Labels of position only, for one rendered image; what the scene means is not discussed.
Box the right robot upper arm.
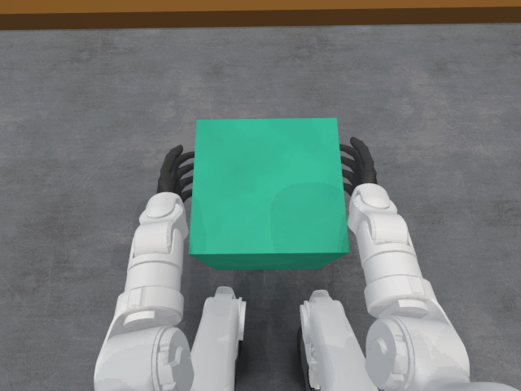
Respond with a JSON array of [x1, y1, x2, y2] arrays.
[[365, 315, 519, 391]]

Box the carton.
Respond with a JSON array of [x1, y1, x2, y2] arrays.
[[189, 118, 349, 270]]

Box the robot right hand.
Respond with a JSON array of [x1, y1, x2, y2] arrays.
[[339, 137, 378, 196]]

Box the robot left hand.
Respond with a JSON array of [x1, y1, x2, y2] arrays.
[[156, 145, 195, 203]]

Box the robot right forearm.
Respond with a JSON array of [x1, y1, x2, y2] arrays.
[[347, 183, 470, 370]]

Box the robot left forearm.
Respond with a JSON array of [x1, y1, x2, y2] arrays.
[[94, 192, 189, 391]]

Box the robot left thigh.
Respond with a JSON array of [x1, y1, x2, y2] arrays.
[[190, 293, 246, 391]]

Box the right robot foot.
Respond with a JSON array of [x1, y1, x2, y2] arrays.
[[297, 326, 321, 391]]

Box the left robot upper arm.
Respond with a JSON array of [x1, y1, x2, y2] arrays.
[[95, 325, 195, 391]]

